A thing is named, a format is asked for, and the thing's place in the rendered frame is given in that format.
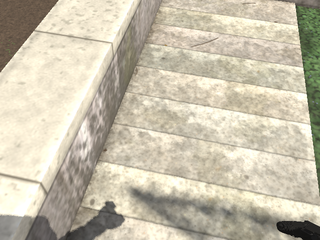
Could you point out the robot right hand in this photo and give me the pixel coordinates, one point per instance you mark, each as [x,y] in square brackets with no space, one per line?
[305,230]

